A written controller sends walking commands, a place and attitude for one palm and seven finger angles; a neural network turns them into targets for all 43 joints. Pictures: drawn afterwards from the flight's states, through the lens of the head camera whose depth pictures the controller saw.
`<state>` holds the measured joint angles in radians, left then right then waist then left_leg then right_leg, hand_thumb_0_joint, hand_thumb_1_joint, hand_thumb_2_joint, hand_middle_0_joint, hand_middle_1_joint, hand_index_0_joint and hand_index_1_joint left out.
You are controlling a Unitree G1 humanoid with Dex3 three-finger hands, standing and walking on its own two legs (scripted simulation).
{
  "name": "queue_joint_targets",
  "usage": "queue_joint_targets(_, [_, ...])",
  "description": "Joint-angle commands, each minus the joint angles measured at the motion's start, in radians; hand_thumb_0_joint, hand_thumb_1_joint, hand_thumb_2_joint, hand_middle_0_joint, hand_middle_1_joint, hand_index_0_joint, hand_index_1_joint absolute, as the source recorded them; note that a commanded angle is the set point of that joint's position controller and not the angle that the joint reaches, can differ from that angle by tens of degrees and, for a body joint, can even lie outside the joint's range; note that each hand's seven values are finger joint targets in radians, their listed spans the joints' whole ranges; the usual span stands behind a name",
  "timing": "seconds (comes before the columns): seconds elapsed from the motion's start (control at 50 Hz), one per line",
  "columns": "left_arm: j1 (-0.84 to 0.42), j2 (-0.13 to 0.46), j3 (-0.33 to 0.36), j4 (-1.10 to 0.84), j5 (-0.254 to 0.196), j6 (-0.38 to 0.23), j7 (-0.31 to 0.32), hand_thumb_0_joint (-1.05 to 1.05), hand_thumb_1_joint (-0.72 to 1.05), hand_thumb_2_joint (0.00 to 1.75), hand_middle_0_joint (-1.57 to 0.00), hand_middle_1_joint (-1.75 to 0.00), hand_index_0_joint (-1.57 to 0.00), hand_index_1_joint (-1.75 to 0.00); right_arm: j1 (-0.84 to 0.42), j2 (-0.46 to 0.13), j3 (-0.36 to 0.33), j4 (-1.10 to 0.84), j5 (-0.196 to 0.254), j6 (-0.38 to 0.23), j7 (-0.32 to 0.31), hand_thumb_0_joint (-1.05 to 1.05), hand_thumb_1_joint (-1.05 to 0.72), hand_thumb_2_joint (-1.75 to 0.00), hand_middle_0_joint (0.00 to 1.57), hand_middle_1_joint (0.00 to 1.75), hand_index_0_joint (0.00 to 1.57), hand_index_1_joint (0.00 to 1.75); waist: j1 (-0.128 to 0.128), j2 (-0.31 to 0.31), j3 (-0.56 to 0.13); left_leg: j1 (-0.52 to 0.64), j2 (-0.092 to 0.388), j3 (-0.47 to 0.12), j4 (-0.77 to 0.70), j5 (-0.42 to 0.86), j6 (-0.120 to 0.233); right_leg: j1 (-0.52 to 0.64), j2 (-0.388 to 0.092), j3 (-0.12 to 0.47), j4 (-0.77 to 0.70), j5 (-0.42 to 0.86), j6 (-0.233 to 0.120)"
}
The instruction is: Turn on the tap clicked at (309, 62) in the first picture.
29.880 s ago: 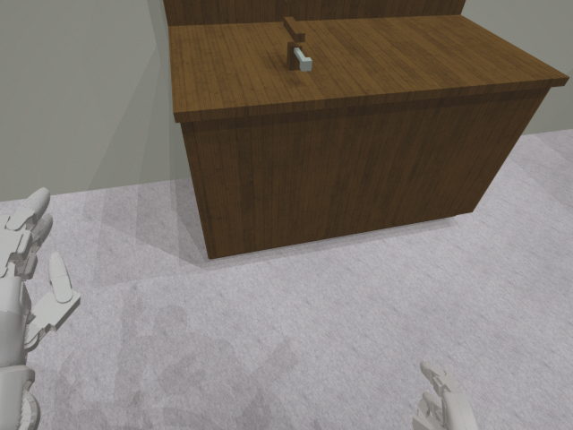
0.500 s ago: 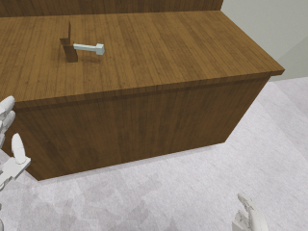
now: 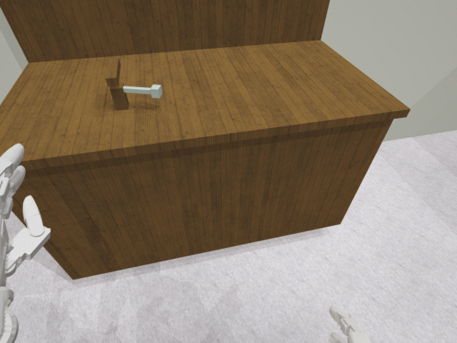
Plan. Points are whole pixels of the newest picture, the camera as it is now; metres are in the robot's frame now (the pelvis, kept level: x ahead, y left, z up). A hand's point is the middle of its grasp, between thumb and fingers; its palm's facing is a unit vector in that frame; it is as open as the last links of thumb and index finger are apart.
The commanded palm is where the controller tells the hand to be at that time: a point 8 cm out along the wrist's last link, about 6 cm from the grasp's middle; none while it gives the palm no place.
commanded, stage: stop stepping back and stand still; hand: left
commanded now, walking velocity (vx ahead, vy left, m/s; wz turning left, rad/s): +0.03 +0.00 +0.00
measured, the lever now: (156, 91) +0.76 +0.24 +0.07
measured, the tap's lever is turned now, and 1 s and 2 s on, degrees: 70 70 70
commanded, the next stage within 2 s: stand and check the lever's angle in 1.02 s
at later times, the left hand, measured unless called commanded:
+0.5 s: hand (49, 229) +0.22 +0.25 +0.17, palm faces +0.40 -0.84 -0.38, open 7.4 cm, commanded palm +0.17 +0.29 +0.19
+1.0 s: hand (34, 225) +0.23 +0.28 +0.16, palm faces +0.38 -0.85 -0.36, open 7.4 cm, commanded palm +0.18 +0.31 +0.19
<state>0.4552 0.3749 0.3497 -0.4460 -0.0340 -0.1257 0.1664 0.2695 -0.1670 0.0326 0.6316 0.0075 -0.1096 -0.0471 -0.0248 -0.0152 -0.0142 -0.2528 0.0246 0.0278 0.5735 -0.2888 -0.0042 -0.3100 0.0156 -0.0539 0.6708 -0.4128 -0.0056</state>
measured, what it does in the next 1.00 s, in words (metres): steps on the spot: left foot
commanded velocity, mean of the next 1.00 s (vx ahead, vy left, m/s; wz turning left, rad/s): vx -0.01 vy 0.02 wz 0.00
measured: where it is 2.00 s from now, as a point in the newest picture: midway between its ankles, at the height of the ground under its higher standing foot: outside the picture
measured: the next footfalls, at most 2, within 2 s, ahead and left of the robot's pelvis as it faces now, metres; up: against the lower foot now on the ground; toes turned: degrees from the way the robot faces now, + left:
left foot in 0.28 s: +0.08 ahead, +0.14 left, +0.00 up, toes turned +2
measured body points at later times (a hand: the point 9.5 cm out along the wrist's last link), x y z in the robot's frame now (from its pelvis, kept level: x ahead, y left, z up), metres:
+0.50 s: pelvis +0.01 +0.01 +0.01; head +0.03 +0.00 +0.46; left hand +0.20 +0.29 +0.19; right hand +0.20 -0.23 -0.07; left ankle +0.04 +0.13 -0.73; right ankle +0.04 -0.07 -0.73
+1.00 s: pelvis +0.02 +0.04 +0.02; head +0.03 +0.04 +0.46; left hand +0.21 +0.32 +0.18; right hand +0.19 -0.19 -0.06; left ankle +0.04 +0.13 -0.73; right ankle +0.04 -0.07 -0.73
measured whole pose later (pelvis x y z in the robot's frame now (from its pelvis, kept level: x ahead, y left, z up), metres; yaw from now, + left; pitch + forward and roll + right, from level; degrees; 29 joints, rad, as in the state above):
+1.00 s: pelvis +0.02 +0.04 +0.02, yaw +0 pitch -1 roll -1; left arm 0.48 0.34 0.31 -0.48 -0.06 -0.12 0.16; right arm 0.17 -0.20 0.02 0.61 0.00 -0.08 -0.06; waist 0.01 0.00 0.05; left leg -0.22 0.01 0.05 0.44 -0.20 0.02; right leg -0.20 0.02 -0.04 0.39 -0.18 -0.02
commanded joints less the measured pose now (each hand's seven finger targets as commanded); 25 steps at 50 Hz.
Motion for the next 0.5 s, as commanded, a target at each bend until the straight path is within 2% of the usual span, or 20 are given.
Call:
queue_joint_targets(0.0, [-0.038,0.141,0.065,-0.142,0.009,-0.049,-0.006,0.0,0.9,0.9,-0.2,-0.3,-0.2,-0.3,-0.166,-0.145,-0.078,-0.162,0.007,-0.036,-0.007,0.0,-0.9,-0.9,0.2,0.3,0.2,0.3,0.025,-0.309,0.023,-0.362,-0.027,0.003,0.376,-0.194,0.028,0.219,-0.319,0.556,-0.495,0.013,-0.137])
queue_joint_targets(0.02, [-0.123,0.146,0.06,-0.211,-0.01,-0.066,-0.013,0.0,0.9,0.9,-0.2,-0.3,-0.2,-0.3,-0.177,-0.149,-0.076,-0.16,0.006,-0.037,-0.008,0.0,-0.9,-0.9,0.2,0.3,0.2,0.3,0.011,-0.207,0.03,-0.361,-0.004,-0.022,0.504,-0.148,0.011,0.185,-0.354,0.529,-0.494,0.147,-0.161])
queue_joint_targets(0.04, [-0.125,0.151,0.084,-0.203,-0.007,-0.078,-0.016,0.0,0.9,0.9,-0.2,-0.3,-0.2,-0.3,-0.143,-0.149,-0.083,-0.139,0.006,-0.046,0.0,0.0,-0.9,-0.9,0.2,0.3,0.2,0.3,0.002,-0.11,-0.047,-0.296,0.013,-0.064,0.513,-0.107,0.01,0.164,-0.325,0.475,-0.459,0.096,-0.142])
queue_joint_targets(0.06, [-0.095,0.159,0.092,-0.207,-0.006,-0.082,-0.014,0.0,0.9,0.9,-0.2,-0.3,-0.2,-0.3,-0.128,-0.153,-0.085,-0.134,0.004,-0.045,0.003,0.0,-0.9,-0.9,0.2,0.3,0.2,0.3,-0.002,-0.043,-0.044,-0.284,0.022,-0.063,0.475,-0.095,0.009,0.158,-0.313,0.445,-0.432,0.119,-0.145])
queue_joint_targets(0.08, [-0.078,0.166,0.099,-0.24,-0.009,-0.09,-0.013,0.0,0.9,0.9,-0.2,-0.3,-0.2,-0.3,-0.134,-0.148,-0.083,-0.143,0.003,-0.041,0.002,0.0,-0.9,-0.9,0.2,0.3,0.2,0.3,0.003,-0.005,-0.032,-0.243,0.034,-0.055,0.417,-0.066,0.005,0.132,-0.308,0.389,-0.425,0.203,-0.154])
queue_joint_targets(0.1, [-0.078,0.188,0.118,-0.275,-0.008,-0.101,-0.009,0.0,0.9,0.9,-0.2,-0.3,-0.2,-0.3,-0.143,-0.144,-0.079,-0.147,0.0,-0.036,0.0,0.0,-0.9,-0.9,0.2,0.3,0.2,0.3,0.0,0.011,-0.04,-0.192,0.042,-0.038,0.324,-0.052,0.003,0.123,-0.298,0.312,-0.404,0.287,-0.146])
queue_joint_targets(0.12, [-0.044,0.177,0.117,-0.276,-0.008,-0.109,-0.004,0.0,0.9,0.9,-0.2,-0.3,-0.2,-0.3,-0.159,-0.126,-0.065,-0.157,-0.001,-0.035,-0.006,0.0,-0.9,-0.9,0.2,0.3,0.2,0.3,0.012,-0.012,-0.05,-0.139,0.029,-0.012,0.232,-0.045,0.01,0.121,-0.272,0.264,-0.394,0.318,-0.137])
queue_joint_targets(0.14, [-0.031,0.18,0.125,-0.284,-0.01,-0.115,0.004,0.0,0.9,0.9,-0.2,-0.3,-0.2,-0.3,-0.166,-0.128,-0.065,-0.166,-0.003,-0.038,-0.011,0.0,-0.9,-0.9,0.2,0.3,0.2,0.3,0.021,-0.07,-0.067,-0.106,0.02,0.004,0.136,-0.038,0.015,0.154,-0.261,0.235,-0.382,0.317,-0.128])
queue_joint_targets(0.18, [-0.025,0.171,0.125,-0.296,-0.016,-0.114,0.016,0.0,0.9,0.9,-0.2,-0.3,-0.2,-0.3,-0.162,-0.138,-0.072,-0.172,-0.005,-0.044,-0.017,0.0,-0.9,-0.9,0.2,0.3,0.2,0.3,0.029,-0.075,-0.078,-0.005,-0.002,0.021,-0.016,0.012,0.025,0.15,-0.252,0.237,-0.38,0.247,-0.104])
queue_joint_targets(0.2, [-0.016,0.164,0.118,-0.295,-0.02,-0.11,0.019,0.0,0.9,0.9,-0.2,-0.3,-0.2,-0.3,-0.159,-0.147,-0.078,-0.172,-0.006,-0.048,-0.022,0.0,-0.9,-0.9,0.2,0.3,0.2,0.3,0.022,-0.041,-0.071,0.054,0.006,0.005,-0.112,0.058,0.03,0.136,-0.236,0.215,-0.346,0.221,-0.083])
queue_joint_targets(0.22, [-0.011,0.16,0.116,-0.297,-0.023,-0.112,0.02,0.0,0.9,0.9,-0.2,-0.3,-0.2,-0.3,-0.159,-0.15,-0.079,-0.174,-0.005,-0.049,-0.024,0.0,-0.9,-0.9,0.2,0.3,0.2,0.3,0.027,0.012,-0.068,0.089,0.028,-0.032,-0.174,0.083,0.04,0.122,-0.193,0.199,-0.303,0.198,-0.056])
queue_joint_targets(0.24, [-0.012,0.152,0.112,-0.294,-0.024,-0.112,0.022,0.0,0.9,0.9,-0.2,-0.3,-0.2,-0.3,-0.167,-0.163,-0.083,-0.18,-0.004,-0.049,-0.025,0.0,-0.9,-0.9,0.2,0.3,0.2,0.3,0.033,0.09,-0.059,0.092,0.084,-0.102,-0.207,0.125,0.061,0.111,-0.138,0.166,-0.269,0.199,-0.027])
queue_joint_targets(0.26, [-0.012,0.146,0.106,-0.287,-0.022,-0.107,0.022,0.0,0.9,0.9,-0.2,-0.3,-0.2,-0.3,-0.169,-0.178,-0.089,-0.185,0.002,-0.047,-0.024,0.0,-0.9,-0.9,0.2,0.3,0.2,0.3,0.04,0.125,-0.06,0.088,0.127,-0.16,-0.202,0.163,0.077,0.098,-0.096,0.142,-0.249,0.216,-0.007])
queue_joint_targets(0.28, [-0.014,0.145,0.106,-0.276,-0.021,-0.103,0.021,0.0,0.9,0.9,-0.2,-0.3,-0.2,-0.3,-0.17,-0.186,-0.094,-0.185,0.01,-0.045,-0.023,0.0,-0.9,-0.9,0.2,0.3,0.2,0.3,0.042,0.11,-0.068,0.072,0.137,-0.166,-0.18,0.204,0.079,0.118,-0.079,0.135,-0.248,0.264,0.012])
queue_joint_targets(0.3, [0.0,0.125,0.083,-0.239,-0.025,-0.096,0.015,0.0,0.9,0.9,-0.2,-0.3,-0.2,-0.3,-0.162,-0.194,-0.103,-0.189,0.023,-0.043,-0.023,0.0,-0.9,-0.9,0.2,0.3,0.2,0.3,0.038,0.053,-0.073,0.054,0.128,-0.159,-0.154,0.216,0.07,0.144,-0.077,0.142,-0.252,0.294,0.022])
queue_joint_targets(0.32, [0.013,0.139,0.098,-0.222,-0.018,-0.092,0.012,0.0,0.9,0.9,-0.2,-0.3,-0.2,-0.3,-0.163,-0.17,-0.087,-0.177,0.015,-0.041,-0.023,0.0,-0.9,-0.9,0.2,0.3,0.2,0.3,0.025,0.095,-0.056,0.046,0.098,-0.118,-0.161,0.195,0.057,0.13,-0.086,0.14,-0.26,0.293,0.003])
queue_joint_targets(0.38, [-0.019,0.121,0.075,-0.222,-0.015,-0.088,0.006,0.0,0.9,0.9,-0.2,-0.3,-0.2,-0.3,-0.175,-0.166,-0.086,-0.178,0.012,-0.038,-0.018,0.0,-0.9,-0.9,0.2,0.3,0.2,0.3,0.023,0.045,-0.036,0.029,0.059,-0.073,-0.127,0.129,0.037,0.123,-0.104,0.17,-0.319,0.266,-0.011])
queue_joint_targets(0.44, [-0.032,0.128,0.072,-0.239,-0.017,-0.083,0.007,0.0,0.9,0.9,-0.2,-0.3,-0.2,-0.3,-0.175,-0.166,-0.085,-0.182,0.008,-0.04,-0.019,0.0,-0.9,-0.9,0.2,0.3,0.2,0.3,0.022,-0.005,-0.056,0.05,0.052,-0.066,-0.116,0.148,0.03,0.13,-0.119,0.178,-0.335,0.277,-0.019])
queue_joint_targets(0.48, [-0.042,0.138,0.077,-0.273,-0.017,-0.082,0.009,0.0,0.9,0.9,-0.2,-0.3,-0.2,-0.3,-0.185,-0.167,-0.084,-0.188,0.005,-0.04,-0.019,0.0,-0.9,-0.9,0.2,0.3,0.2,0.3,0.027,0.02,-0.074,0.069,0.055,-0.072,-0.136,0.168,0.032,0.139,-0.109,0.169,-0.325,0.294,-0.021])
